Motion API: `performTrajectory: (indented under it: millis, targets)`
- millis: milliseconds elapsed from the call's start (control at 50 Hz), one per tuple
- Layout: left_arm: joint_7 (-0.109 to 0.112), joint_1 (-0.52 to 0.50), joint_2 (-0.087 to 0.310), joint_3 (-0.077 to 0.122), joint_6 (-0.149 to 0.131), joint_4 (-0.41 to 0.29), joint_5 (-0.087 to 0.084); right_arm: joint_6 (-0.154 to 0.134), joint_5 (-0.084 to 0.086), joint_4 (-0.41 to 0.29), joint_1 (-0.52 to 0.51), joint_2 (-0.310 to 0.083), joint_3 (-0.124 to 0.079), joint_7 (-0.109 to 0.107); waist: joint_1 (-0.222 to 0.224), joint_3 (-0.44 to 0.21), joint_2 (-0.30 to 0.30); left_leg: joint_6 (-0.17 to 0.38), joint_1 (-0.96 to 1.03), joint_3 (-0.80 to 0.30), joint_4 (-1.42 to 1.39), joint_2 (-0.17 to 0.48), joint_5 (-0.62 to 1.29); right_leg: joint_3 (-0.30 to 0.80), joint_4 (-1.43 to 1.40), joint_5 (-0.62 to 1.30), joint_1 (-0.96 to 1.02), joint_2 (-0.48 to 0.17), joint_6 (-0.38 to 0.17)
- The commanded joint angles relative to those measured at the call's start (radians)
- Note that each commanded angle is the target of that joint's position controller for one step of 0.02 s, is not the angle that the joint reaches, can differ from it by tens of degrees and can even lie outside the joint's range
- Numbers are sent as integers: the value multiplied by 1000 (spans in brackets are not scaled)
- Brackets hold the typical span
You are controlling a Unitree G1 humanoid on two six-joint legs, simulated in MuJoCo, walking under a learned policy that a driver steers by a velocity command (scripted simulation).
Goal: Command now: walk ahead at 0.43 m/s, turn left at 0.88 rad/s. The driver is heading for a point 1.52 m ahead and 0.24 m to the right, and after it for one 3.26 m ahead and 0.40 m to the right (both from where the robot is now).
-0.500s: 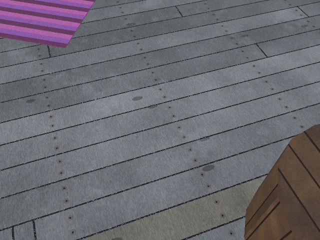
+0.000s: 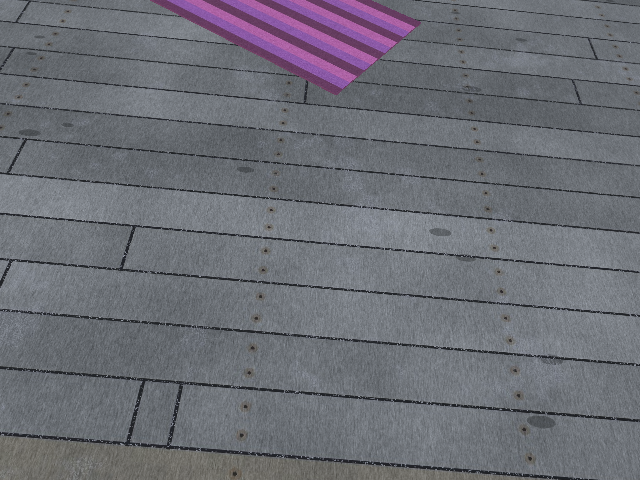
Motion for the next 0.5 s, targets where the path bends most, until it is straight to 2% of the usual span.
performTrajectory:
  millis: [20, 40, 60, 80, 100, 140, 180, 240, 300, 380, 400, 420, 440, 460, 480, 500]
  targets:
    - [-9, -140, 130, 30, -85, -121, 16, -47, 2, -63, 50, -176, -36, -19, -10, -2, 171, 161, 263, -631, -507, 290, -444, 116, 12, 141, -385, -17, -37]
    - [-14, -132, 125, 32, -93, -107, 22, -45, -5, -72, 36, -168, -29, -29, -3, -16, 174, 139, 238, -561, -504, 246, -366, 102, -39, 222, -319, -6, -23]
    - [-20, -98, 108, 27, -95, -81, 22, -46, -12, -72, 32, -150, -21, -37, 6, -33, 170, 123, 259, -481, -501, 225, -259, 65, -78, 310, -302, 3, -5]
    - [-23, -71, 88, 19, -93, -57, 25, -50, -15, -64, 48, -130, -12, -44, 3, -51, 162, 111, 280, -417, -502, 204, -180, 42, -114, 381, -287, 7, 11]
    - [-23, -63, 71, 11, -87, -46, 23, -56, -16, -55, 69, -126, -9, -47, -3, -45, 173, 106, 285, -373, -509, 195, -139, 29, -153, 435, -289, 6, 26]
    - [-19, -88, 56, -3, -75, -50, 17, -67, -11, -36, 105, -128, -5, -45, -27, -8, 198, 100, 293, -320, -531, 198, -101, 17, -223, 504, -315, -4, 51]
    - [-19, -114, 58, -11, -68, -63, 11, -76, -13, -22, 128, -141, -5, -41, -46, 30, 198, 102, 327, -301, -560, 226, -78, 19, -257, 554, -383, -18, 61]
    - [-30, -126, 71, -18, -69, -76, -1, -87, -21, 2, 146, -147, -3, -35, -65, 74, 174, 95, 400, -240, -588, 265, -27, 28, -276, 582, -483, -30, 52]
    - [-53, -128, 70, -27, -78, -85, -16, -93, -31, 24, 143, -144, 0, -30, -76, 117, 154, 74, 433, -118, -603, 273, 60, 49, -309, 605, -517, -6, 27]
    - [-93, -175, 42, -53, -93, -113, -13, -95, -29, 52, 120, -145, 5, -27, -82, 156, 124, 46, 427, 27, -630, 264, 226, -35, -422, 643, -420, 2, -18]
    - [-99, -181, 36, -58, -96, -121, -14, -93, -29, 57, 107, -150, 6, -26, -75, 159, 121, 37, 423, 64, -622, 257, 339, -67, -460, 628, -368, 15, -39]
    - [-100, -177, 41, -58, -96, -129, -12, -90, -32, 62, 100, -165, 5, -28, -62, 134, 138, 28, 439, 95, -575, 252, 619, -109, -476, 596, -295, 51, -64]
    - [-96, -152, 59, -50, -92, -135, -11, -85, -38, 69, 102, -186, 2, -34, -39, 79, 174, 16, 484, 115, -490, 254, 977, -152, -458, 539, -225, 100, -88]
    - [-88, -84, 86, -38, -84, -133, -16, -73, -45, 73, 99, -209, -1, -42, 7, 7, 220, 2, 536, 132, -360, 254, 1323, -190, -422, 457, -148, 150, -114]
    - [-79, 83, 132, -17, -73, -108, -25, -60, -54, 71, 75, -228, -5, -50, 100, -91, 253, -10, 529, 143, -148, 257, 1542, -201, -385, 395, 18, 184, -143]
    - [-65, 333, 198, 15, -61, -58, -27, -55, -50, 56, 35, -233, -3, -54, 228, -214, 206, -35, 371, 154, 149, 237, 1551, -164, -406, 419, 359, 195, -185]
